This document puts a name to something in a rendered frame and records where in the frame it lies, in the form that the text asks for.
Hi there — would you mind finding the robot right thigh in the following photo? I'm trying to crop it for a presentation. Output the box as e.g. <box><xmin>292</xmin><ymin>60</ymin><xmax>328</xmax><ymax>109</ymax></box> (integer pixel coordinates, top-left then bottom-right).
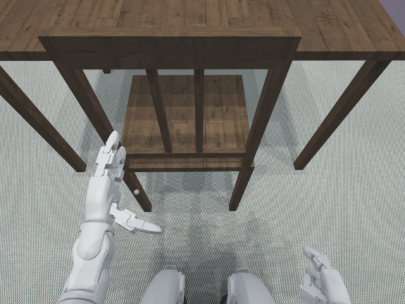
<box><xmin>228</xmin><ymin>272</ymin><xmax>276</xmax><ymax>304</ymax></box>

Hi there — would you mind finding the robot left hand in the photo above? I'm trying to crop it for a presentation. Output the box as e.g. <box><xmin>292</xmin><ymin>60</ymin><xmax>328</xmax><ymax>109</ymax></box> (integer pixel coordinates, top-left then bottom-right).
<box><xmin>85</xmin><ymin>130</ymin><xmax>162</xmax><ymax>234</ymax></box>

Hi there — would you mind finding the robot thigh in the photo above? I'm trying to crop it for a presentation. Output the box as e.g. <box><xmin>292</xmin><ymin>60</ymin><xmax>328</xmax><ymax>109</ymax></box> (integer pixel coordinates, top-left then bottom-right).
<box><xmin>139</xmin><ymin>269</ymin><xmax>185</xmax><ymax>304</ymax></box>
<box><xmin>228</xmin><ymin>272</ymin><xmax>276</xmax><ymax>304</ymax></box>

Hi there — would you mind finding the table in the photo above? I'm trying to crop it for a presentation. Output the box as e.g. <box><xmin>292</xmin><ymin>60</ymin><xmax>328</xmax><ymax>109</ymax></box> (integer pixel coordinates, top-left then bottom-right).
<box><xmin>0</xmin><ymin>0</ymin><xmax>405</xmax><ymax>172</ymax></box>

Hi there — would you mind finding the chair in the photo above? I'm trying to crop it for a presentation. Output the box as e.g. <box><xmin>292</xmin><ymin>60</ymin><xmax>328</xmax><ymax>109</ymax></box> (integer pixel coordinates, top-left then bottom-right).
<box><xmin>37</xmin><ymin>27</ymin><xmax>302</xmax><ymax>212</ymax></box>

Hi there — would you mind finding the robot right hand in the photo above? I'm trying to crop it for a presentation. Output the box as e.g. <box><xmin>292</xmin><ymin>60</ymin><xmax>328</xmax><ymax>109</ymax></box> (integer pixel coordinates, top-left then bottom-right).
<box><xmin>299</xmin><ymin>246</ymin><xmax>351</xmax><ymax>304</ymax></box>

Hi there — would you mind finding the robot left thigh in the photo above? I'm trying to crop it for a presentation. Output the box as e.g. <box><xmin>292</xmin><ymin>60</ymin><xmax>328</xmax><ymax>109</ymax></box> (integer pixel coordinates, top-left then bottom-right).
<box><xmin>139</xmin><ymin>269</ymin><xmax>185</xmax><ymax>304</ymax></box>

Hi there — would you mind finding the robot left forearm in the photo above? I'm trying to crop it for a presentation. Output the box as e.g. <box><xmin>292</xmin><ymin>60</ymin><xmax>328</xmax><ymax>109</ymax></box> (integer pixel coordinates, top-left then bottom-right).
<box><xmin>57</xmin><ymin>221</ymin><xmax>116</xmax><ymax>304</ymax></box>

